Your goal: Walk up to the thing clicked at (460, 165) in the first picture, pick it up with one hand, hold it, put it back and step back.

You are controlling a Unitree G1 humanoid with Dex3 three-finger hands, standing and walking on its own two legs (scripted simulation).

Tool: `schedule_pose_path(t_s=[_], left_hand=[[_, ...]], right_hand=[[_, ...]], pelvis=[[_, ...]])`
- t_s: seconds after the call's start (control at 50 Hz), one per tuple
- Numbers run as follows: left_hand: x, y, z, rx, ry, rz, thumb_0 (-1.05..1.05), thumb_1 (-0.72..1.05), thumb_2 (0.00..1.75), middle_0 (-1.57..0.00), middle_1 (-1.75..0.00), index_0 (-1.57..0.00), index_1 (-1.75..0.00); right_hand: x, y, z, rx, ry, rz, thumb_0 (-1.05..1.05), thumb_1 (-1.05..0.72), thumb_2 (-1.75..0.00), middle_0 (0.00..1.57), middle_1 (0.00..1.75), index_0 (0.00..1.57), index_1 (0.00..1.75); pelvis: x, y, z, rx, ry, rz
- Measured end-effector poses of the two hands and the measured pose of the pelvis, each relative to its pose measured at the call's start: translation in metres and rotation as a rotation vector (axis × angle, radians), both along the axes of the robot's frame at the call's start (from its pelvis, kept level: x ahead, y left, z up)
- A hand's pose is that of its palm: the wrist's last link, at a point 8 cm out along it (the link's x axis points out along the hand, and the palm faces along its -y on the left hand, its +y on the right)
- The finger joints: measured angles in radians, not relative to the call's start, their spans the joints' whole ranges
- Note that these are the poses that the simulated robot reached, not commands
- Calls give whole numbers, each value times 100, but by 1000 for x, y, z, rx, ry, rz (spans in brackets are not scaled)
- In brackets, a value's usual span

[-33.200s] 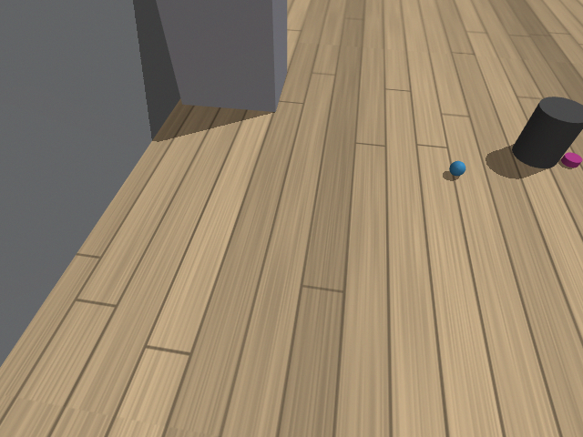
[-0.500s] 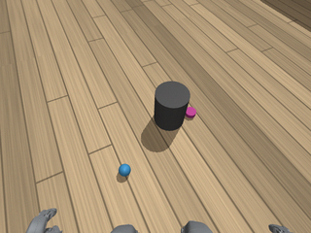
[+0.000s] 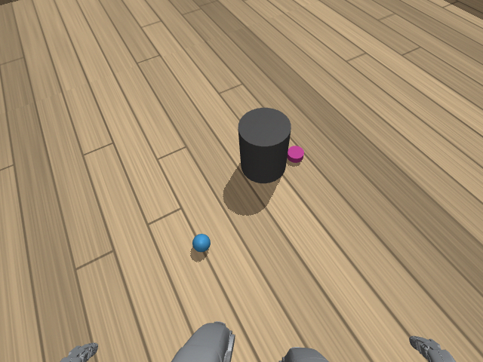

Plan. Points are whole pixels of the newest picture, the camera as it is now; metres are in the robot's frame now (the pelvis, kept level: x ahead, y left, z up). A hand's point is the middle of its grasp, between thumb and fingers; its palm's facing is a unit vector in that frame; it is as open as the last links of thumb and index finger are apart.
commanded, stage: step back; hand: left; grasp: from above
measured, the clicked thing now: (201, 242) +0.58 +0.22 -0.72
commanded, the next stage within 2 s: none
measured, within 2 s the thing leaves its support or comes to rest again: neither
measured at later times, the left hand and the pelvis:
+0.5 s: hand out of the picture -0.07 +0.29 -0.15, palm faces +0.02 -0.92 -0.39, open 7.4 cm; pelvis -0.14 +0.01 +0.00, yaw +0 degrees
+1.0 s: hand out of the picture -0.18 +0.27 -0.14, palm faces +0.06 -0.91 -0.42, open 7.4 cm; pelvis -0.31 +0.00 -0.01, yaw +3 degrees
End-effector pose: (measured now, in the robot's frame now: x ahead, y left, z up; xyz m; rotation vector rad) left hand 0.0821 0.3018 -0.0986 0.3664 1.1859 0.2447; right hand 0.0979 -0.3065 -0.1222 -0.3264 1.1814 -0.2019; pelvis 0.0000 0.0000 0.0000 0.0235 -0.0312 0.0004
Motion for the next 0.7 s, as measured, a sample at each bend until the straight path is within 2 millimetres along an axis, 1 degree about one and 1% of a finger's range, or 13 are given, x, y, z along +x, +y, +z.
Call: schedule_pose_path(t_s=[0.06, 0.12, 0.16, 0.22, 0.28, 0.36, 0.46, 0.54, 0.62, 0.66, 0.7], left_hand=[[-9, 4, 7, 12, -30, 8, 1, 90, 89, -21, -30, -20, -30], [-18, 11, 9, 22, -79, 12, 1, 90, 89, -21, -30, -20, -30], [-25, 17, 6, 21, -105, 15, 1, 90, 89, -21, -30, -20, -30], [-40, 31, -5, 8, -128, 21, 1, 90, 89, -21, -30, -20, -30], [-60, 39, -13, -3, -111, 40, 1, 90, 89, -21, -30, -20, -30], [-91, 40, -12, -16, -76, 59, 1, 90, 89, -20, -30, -20, -30], [-138, 36, -15, -19, -12, 45, 1, 91, 89, -20, -30, -20, -30], [-172, 26, -18, -12, 35, 22, 1, 91, 90, -20, -30, -20, -30], [-208, 10, -18, 7, 46, 9, 1, 91, 89, -20, -30, -20, -30], [-227, 1, -13, 5, 51, 7, 1, 91, 89, -20, -30, -20, -30], [-244, -5, -5, 6, 52, 13, 1, 90, 89, -21, -30, -20, -30]], right_hand=[[-14, -1, 3, -13, 14, 25, 0, -90, -90, 21, 30, 20, 29], [-28, 2, 4, -32, 35, 53, 0, -90, -90, 21, 30, 20, 29], [-36, 5, 4, -44, 38, 73, 0, -90, -90, 21, 30, 20, 29], [-48, 14, 5, -63, 21, 98, 0, -90, -90, 21, 30, 20, 29], [-65, 24, 12, -59, 8, 112, 0, -90, -90, 21, 30, 20, 29], [-84, 30, 27, -63, -13, 109, 0, -90, -90, 21, 30, 20, 30], [-101, 26, 34, -66, -79, 95, 0, -90, -90, 21, 30, 20, 30], [-121, 15, 29, -58, -117, 89, 0, -90, -90, 21, 30, 20, 30], [-150, -7, 12, -41, -127, 63, 0, -90, -90, 21, 30, 20, 30], [-169, -14, 7, -33, -108, 35, 0, -90, -90, 21, 30, 20, 30], [-190, -17, 7, -25, -77, 18, 0, -90, -90, 21, 30, 20, 30]], pelvis=[[-13, 2, 3, 1, 11, 14], [-29, 6, 2, -5, 11, 36], [-42, 10, -1, -11, 7, 54], [-61, 18, -10, -15, -1, 76], [-80, 22, -9, -13, -15, 68], [-101, 21, 0, -37, -6, 54], [-130, 16, 2, -43, 2, 17], [-158, 7, -3, -36, 1, -15], [-189, -7, -14, -47, -7, -29], [-202, -11, -12, -47, -13, -18], [-212, -13, -6, -13, -10, -29]])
